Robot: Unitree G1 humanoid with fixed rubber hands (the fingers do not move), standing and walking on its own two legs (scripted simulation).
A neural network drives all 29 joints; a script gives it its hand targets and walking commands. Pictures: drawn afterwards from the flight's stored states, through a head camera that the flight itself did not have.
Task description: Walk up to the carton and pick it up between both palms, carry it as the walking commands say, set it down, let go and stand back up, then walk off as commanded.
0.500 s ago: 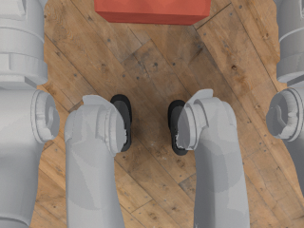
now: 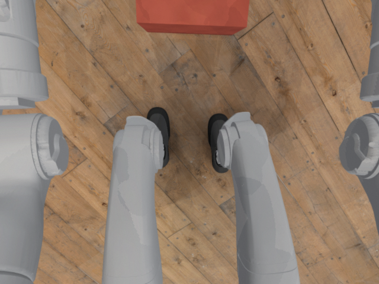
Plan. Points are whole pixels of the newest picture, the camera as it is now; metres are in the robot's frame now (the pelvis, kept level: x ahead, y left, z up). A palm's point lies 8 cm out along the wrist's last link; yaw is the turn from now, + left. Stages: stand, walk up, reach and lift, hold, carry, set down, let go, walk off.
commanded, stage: set down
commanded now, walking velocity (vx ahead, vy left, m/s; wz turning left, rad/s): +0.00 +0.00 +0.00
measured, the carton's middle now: out of the picture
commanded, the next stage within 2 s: let go in 0.44 s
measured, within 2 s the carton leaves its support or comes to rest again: neither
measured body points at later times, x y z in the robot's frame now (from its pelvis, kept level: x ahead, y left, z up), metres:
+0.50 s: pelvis +0.01 +0.00 +0.12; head +0.37 +0.00 +0.38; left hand +0.59 +0.20 +0.00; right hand +0.58 -0.23 +0.01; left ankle +0.14 +0.10 -0.50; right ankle +0.11 -0.10 -0.50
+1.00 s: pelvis +0.07 +0.00 +0.18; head +0.31 +0.00 +0.56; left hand +0.42 +0.22 +0.07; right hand +0.42 -0.25 +0.08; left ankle +0.14 +0.10 -0.50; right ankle +0.11 -0.10 -0.50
